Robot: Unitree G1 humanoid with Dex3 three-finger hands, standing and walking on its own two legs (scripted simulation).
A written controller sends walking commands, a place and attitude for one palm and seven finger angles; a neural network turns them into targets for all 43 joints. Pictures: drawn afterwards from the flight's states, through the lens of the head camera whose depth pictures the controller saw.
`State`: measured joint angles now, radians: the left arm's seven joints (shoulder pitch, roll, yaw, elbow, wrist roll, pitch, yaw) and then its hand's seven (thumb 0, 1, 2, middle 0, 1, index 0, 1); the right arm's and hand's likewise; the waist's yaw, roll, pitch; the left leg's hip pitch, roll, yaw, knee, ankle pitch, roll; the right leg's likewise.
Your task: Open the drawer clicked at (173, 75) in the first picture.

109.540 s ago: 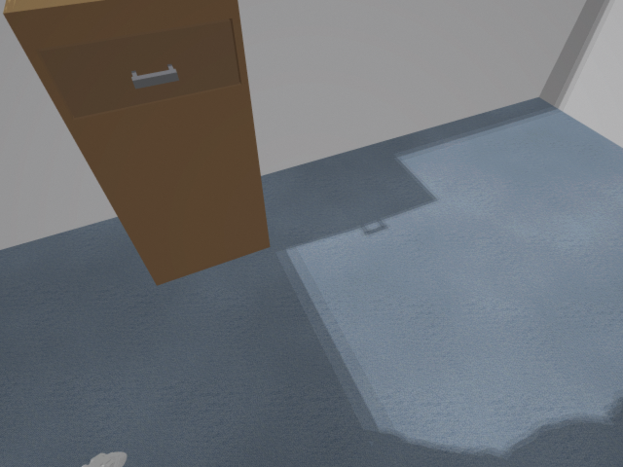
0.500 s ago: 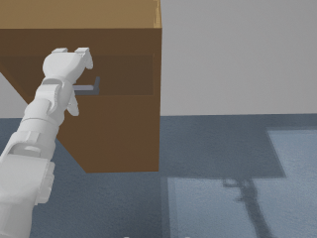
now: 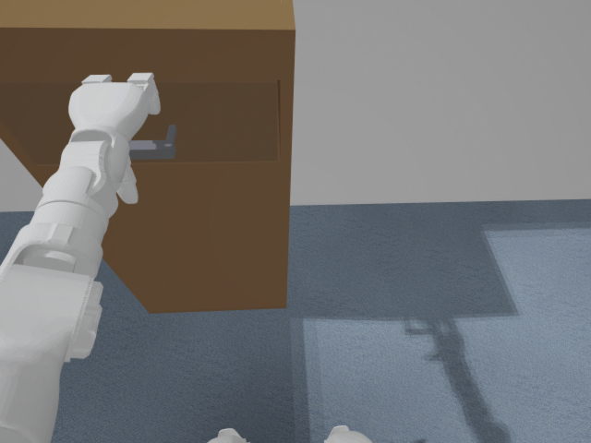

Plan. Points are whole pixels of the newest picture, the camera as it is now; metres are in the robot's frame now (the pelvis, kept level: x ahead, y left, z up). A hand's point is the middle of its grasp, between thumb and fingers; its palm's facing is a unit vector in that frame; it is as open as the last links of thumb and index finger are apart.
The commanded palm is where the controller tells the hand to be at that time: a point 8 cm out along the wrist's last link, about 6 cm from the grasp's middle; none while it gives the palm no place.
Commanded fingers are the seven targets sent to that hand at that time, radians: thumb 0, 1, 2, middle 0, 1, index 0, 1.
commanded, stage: lower the fingers behind the handle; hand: left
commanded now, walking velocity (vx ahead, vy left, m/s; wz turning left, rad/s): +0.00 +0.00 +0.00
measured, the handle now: (142, 140) +0.55 +0.21 +0.07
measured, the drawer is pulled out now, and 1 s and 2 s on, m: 0.00 0.00 0.01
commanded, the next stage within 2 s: close the thumb around the handle in 0.74 s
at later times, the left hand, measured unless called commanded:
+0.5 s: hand (117, 175) +0.51 +0.24 +0.04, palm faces -0.01 -0.02 -1.00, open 13.7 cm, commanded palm +0.49 +0.23 +0.09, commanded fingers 0.00 -0.50 0.30 -0.30 -1.20 -0.30 -1.20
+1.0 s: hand (118, 176) +0.51 +0.24 +0.05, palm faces -0.04 -0.03 -1.00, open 13.2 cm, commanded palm +0.48 +0.24 +0.09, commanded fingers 0.00 0.00 0.52 -0.34 -1.25 -0.34 -1.25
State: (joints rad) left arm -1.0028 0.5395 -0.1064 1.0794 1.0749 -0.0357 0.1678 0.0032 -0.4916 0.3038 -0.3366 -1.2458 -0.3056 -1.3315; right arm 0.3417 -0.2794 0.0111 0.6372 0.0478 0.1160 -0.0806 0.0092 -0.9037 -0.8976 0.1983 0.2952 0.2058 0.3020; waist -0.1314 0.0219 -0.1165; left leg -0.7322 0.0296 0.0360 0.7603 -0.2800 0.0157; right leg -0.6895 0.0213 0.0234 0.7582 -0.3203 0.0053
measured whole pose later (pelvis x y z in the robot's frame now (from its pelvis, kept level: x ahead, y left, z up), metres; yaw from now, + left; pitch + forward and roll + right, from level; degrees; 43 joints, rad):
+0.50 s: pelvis +0.02 +0.01 -0.02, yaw +1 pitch +19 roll -2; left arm -0.86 0.52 -0.07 0.96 1.08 -0.08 0.23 0.00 -0.49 0.30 -0.32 -1.21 -0.33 -1.22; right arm 0.37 -0.24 -0.05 0.73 0.00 0.10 -0.04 0.01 -0.90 -0.90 0.20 0.30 0.21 0.30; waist -0.09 0.03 -0.14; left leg -0.87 0.02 0.01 0.89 -0.36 0.03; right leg -0.80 0.02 0.00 0.85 -0.39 0.01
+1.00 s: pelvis +0.05 +0.00 -0.01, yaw +1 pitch +17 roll -2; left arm -0.75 0.50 -0.06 0.90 1.07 -0.08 0.21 0.00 -0.39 0.35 -0.33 -1.21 -0.33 -1.22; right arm 0.31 -0.25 -0.06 0.69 0.00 0.14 -0.03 0.01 -0.90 -0.90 0.20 0.30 0.21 0.30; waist -0.07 0.03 -0.15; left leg -0.76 0.03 0.01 0.84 -0.38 0.02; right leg -0.69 0.02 0.00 0.79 -0.41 0.00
